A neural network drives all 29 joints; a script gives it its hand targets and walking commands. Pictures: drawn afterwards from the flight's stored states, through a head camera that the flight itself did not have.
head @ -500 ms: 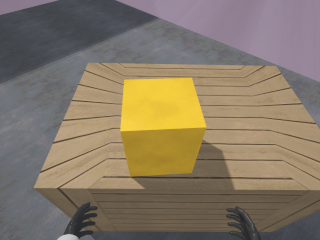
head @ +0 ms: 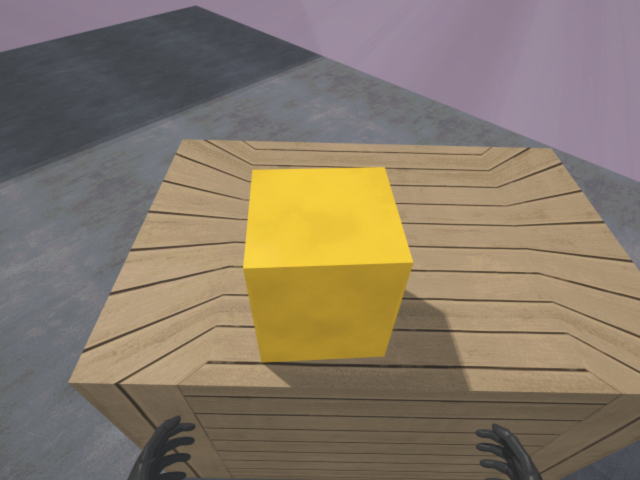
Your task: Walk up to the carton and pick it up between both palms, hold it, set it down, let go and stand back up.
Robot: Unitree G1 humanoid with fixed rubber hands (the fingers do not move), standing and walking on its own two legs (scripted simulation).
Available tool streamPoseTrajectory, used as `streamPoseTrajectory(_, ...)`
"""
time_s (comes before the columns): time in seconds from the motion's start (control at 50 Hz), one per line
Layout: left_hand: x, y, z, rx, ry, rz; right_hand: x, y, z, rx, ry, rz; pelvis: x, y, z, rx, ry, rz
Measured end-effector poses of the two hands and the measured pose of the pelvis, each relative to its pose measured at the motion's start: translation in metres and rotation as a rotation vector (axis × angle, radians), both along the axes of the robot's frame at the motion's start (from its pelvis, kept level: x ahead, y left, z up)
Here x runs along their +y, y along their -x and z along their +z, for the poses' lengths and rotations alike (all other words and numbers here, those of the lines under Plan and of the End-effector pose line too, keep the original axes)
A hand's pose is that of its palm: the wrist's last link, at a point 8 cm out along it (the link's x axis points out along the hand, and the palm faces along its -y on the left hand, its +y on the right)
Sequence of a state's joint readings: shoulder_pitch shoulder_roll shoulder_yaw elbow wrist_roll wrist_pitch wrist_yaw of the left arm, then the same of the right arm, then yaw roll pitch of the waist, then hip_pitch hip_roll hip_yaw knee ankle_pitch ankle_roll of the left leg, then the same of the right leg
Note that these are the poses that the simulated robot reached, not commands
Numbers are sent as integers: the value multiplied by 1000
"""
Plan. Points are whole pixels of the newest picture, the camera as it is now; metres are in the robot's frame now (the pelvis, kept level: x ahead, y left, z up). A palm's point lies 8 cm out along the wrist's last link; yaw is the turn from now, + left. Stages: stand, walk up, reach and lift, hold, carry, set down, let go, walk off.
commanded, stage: stand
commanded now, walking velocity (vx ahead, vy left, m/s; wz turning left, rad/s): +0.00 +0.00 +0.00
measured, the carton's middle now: (321, 267) +0.44 +0.02 -0.01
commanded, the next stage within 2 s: none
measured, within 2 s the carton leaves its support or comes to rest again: neither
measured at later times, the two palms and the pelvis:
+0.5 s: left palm out of the picture +0.03 +0.27 -0.11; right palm out of the picture +0.01 -0.24 -0.10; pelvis -0.05 +0.02 +0.00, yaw +1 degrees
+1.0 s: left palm out of the picture -0.06 +0.28 -0.12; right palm out of the picture -0.03 -0.24 -0.12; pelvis -0.08 +0.02 -0.01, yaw +1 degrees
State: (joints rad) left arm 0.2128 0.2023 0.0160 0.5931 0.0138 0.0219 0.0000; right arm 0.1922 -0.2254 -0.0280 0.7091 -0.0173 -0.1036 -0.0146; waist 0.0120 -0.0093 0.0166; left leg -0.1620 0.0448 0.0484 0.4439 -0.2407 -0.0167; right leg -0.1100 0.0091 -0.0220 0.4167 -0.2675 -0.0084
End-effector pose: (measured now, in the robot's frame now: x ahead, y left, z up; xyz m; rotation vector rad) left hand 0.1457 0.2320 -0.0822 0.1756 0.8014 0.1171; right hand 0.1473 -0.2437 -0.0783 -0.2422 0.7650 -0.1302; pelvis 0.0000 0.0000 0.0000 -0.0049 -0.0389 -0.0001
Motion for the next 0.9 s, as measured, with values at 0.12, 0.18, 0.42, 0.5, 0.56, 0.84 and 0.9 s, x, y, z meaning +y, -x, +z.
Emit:
streamPoseTrajectory(0.12, 28, 37, -7, 51, -56, 38, -12, 28, -9, 82, 23, -38, 3, 1, -2, -7, 3, 8)
streamPoseTrajectory(0.18, 35, 52, -10, 72, -63, 48, -13, 43, -13, 111, 26, -44, 4, 5, -2, -15, 5, 10)
streamPoseTrajectory(0.42, 38, 102, -25, 147, -43, 18, -2, 110, -22, 211, 23, -45, 15, 39, -3, -31, 10, 14)
streamPoseTrajectory(0.5, 42, 121, -31, 179, -40, 18, 0, 133, -25, 249, 29, -47, 19, 50, -4, -32, 11, 15)
streamPoseTrajectory(0.56, 47, 136, -36, 208, -38, 20, 2, 148, -27, 274, 35, -51, 22, 57, -5, -31, 11, 15)
streamPoseTrajectory(0.84, 58, 201, -39, 326, -64, 67, 13, 169, -38, 300, 7, -41, 29, 77, -7, -14, 5, 24)
streamPoseTrajectory(0.9, 57, 207, -40, 337, -64, 78, 12, 171, -40, 301, 5, -44, 27, 79, -7, -12, 5, 25)
